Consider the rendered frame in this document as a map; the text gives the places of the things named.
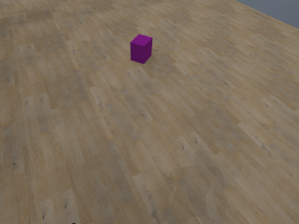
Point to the carton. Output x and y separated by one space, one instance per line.
141 48

